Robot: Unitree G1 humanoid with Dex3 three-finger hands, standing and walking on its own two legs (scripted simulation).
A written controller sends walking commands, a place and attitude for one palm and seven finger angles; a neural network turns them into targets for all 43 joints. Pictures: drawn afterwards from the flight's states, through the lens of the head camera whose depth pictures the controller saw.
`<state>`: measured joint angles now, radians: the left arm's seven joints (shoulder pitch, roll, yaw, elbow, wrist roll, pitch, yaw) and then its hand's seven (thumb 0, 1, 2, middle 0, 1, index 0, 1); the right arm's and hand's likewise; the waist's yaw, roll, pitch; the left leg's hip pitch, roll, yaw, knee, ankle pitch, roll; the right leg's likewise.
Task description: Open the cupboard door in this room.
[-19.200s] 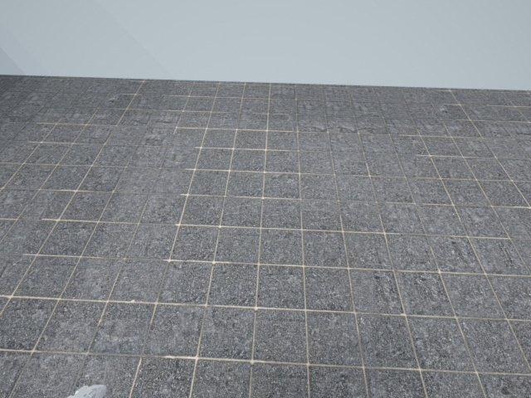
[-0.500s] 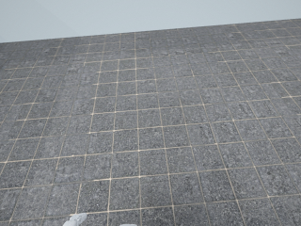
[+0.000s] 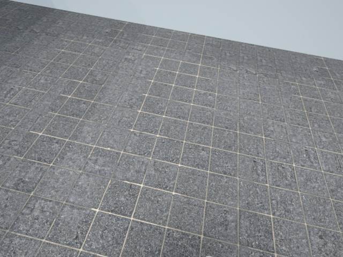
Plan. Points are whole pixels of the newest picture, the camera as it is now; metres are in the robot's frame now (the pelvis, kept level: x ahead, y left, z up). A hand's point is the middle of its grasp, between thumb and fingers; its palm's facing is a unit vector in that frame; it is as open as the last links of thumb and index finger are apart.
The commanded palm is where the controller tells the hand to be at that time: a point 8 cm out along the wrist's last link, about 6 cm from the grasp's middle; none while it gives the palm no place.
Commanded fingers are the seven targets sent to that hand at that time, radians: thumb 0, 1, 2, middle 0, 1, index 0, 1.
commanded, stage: turn or walk to find it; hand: left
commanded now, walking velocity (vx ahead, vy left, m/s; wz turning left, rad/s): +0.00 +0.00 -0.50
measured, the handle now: out of the picture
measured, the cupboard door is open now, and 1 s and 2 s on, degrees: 0 0 0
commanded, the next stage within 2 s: none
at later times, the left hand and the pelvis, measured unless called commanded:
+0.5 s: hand out of the picture +0.05 +0.16 -0.16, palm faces -0.13 -0.97 -0.22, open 7.4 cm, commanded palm none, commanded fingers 0.00 0.90 0.90 -0.20 -0.30 -0.20 -0.30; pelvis -0.02 -0.01 +0.00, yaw -12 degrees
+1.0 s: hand (111, 250) +0.15 +0.16 -0.15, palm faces -0.45 -0.86 -0.25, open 7.4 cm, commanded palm none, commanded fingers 0.00 0.90 0.90 -0.20 -0.30 -0.20 -0.30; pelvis -0.04 +0.01 +0.00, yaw -29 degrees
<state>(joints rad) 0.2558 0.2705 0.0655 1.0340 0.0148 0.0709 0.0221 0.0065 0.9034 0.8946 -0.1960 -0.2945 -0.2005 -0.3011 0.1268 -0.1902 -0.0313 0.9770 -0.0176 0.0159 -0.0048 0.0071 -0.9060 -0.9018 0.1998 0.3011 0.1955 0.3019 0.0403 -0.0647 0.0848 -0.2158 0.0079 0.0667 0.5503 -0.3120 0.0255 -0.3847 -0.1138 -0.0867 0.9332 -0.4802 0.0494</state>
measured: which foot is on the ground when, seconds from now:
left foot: down 0.00-0.30, up 0.32-0.66, down 0.68-1.00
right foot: up 0.00-0.26, down 0.28-0.68, up 0.70-1.00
